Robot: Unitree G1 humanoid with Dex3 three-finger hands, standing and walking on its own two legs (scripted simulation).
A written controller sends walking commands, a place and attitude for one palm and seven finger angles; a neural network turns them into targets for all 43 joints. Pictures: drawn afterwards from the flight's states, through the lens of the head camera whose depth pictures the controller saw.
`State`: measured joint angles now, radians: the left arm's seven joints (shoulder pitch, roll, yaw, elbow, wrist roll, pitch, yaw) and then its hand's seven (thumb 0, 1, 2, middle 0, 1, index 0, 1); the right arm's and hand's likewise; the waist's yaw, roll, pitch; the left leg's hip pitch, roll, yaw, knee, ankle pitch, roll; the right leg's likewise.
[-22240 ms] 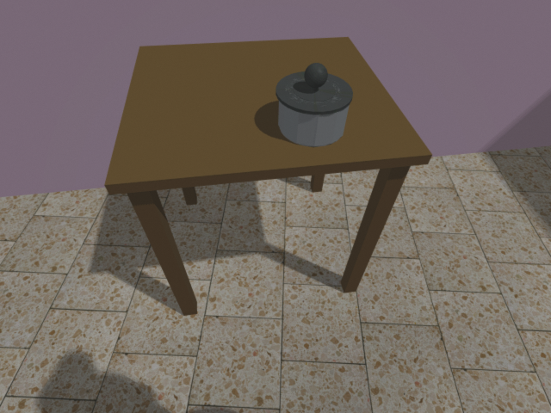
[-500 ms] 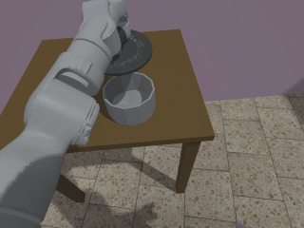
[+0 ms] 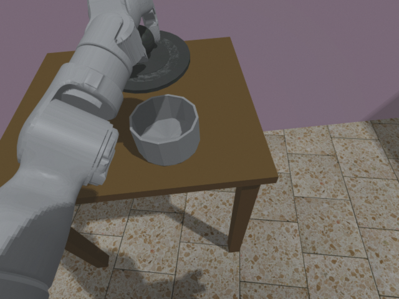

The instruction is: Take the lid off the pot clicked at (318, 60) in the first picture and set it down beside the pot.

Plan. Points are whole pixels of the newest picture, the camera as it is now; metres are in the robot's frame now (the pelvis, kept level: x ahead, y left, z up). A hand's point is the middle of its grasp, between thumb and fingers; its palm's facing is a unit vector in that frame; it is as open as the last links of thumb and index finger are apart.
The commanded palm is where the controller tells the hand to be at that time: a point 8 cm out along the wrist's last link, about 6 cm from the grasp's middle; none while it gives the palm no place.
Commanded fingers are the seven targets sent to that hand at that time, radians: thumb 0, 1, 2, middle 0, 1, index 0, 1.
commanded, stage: move the lid sideways beside the pot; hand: left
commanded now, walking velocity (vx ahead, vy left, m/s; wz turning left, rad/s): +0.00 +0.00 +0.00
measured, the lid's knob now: (140, 40) +0.53 +0.06 +0.25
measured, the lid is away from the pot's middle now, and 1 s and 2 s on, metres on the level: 0.02 0.15 0.26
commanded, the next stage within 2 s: lower the lid onto the table in 1.96 s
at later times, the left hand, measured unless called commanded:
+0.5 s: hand (94, 49) +0.49 +0.13 +0.26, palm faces -0.25 -0.07 -0.97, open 8.1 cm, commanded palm +0.49 +0.13 +0.33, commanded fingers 0.00 0.59 1.00 -0.88 -1.07 -0.82 -1.05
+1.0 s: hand (60, 53) +0.50 +0.19 +0.25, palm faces -0.27 -0.09 -0.96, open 8.1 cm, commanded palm +0.50 +0.20 +0.33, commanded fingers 0.00 0.59 1.00 -0.88 -1.07 -0.82 -1.05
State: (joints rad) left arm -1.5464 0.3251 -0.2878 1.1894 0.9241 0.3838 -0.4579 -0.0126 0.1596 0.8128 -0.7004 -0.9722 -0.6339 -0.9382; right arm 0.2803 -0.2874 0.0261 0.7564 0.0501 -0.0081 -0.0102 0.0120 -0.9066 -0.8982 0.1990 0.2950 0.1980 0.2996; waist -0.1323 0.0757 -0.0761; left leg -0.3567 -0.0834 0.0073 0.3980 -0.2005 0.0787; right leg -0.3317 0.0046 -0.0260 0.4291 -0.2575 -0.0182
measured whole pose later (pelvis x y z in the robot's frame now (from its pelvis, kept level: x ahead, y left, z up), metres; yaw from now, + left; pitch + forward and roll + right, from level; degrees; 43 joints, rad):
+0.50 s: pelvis -0.01 +0.01 +0.00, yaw +1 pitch +9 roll +0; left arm -1.48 0.43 -0.33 1.12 0.93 0.34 -0.50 -0.02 0.16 0.81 -0.70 -0.97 -0.63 -0.94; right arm 0.24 -0.28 0.03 0.72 0.06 0.03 -0.01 0.01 -0.91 -0.90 0.20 0.30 0.20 0.30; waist -0.11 0.05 -0.07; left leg -0.36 -0.09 -0.01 0.40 -0.19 0.09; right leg -0.32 -0.01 -0.04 0.42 -0.25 -0.01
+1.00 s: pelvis +0.00 +0.01 +0.00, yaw +1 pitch +9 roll -1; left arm -1.46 0.57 -0.27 1.14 0.98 0.28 -0.53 -0.02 0.16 0.81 -0.70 -0.97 -0.63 -0.94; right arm 0.29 -0.29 0.02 0.73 0.06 0.06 -0.02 0.01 -0.91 -0.90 0.20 0.30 0.20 0.30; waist -0.13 0.05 -0.06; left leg -0.37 -0.09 0.00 0.41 -0.20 0.09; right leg -0.32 0.00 -0.04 0.40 -0.24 -0.01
